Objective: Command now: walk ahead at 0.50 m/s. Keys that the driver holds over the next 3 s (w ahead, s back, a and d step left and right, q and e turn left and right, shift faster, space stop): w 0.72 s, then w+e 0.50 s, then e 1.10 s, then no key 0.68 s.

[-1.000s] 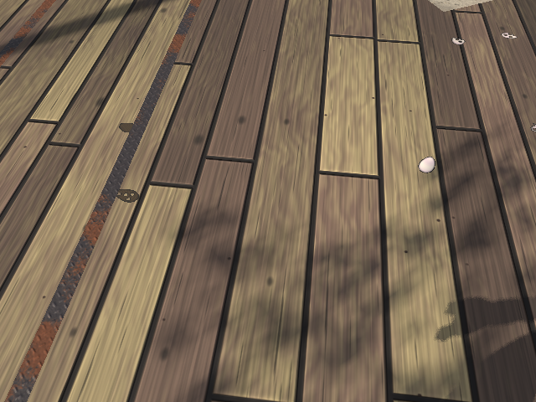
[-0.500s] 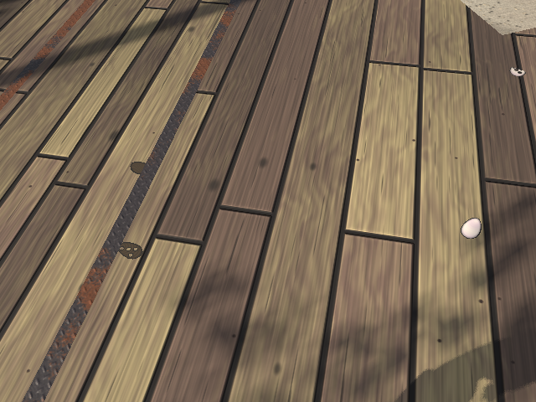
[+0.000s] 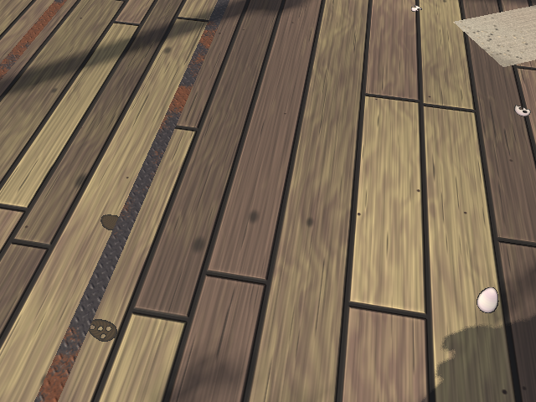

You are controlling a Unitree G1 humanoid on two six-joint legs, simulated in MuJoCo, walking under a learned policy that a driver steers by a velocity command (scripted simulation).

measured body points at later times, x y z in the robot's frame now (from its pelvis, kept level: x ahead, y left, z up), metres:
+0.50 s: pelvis +0.28 -0.07 -0.01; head +0.31 -0.08 +0.44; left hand +0.43 +0.19 -0.12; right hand +0.29 -0.34 -0.16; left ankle +0.14 +0.08 -0.64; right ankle +0.36 -0.15 -0.74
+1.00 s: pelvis +0.55 -0.02 -0.02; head +0.59 -0.01 +0.43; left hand +0.53 +0.25 -0.16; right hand +0.74 -0.28 -0.11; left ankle +0.67 +0.08 -0.74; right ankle +0.37 -0.15 -0.70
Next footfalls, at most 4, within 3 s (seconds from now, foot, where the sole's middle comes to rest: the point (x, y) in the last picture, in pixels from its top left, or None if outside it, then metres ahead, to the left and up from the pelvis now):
0.38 right None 0.40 -0.15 -0.78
0.94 left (238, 317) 0.70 0.08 -0.78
1.46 right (342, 259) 0.89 -0.22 -0.78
1.98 left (279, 228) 1.00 -0.04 -0.78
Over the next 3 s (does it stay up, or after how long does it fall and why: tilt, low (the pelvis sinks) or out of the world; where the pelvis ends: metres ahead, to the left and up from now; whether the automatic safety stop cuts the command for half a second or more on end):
stays up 0.86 -0.13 -0.01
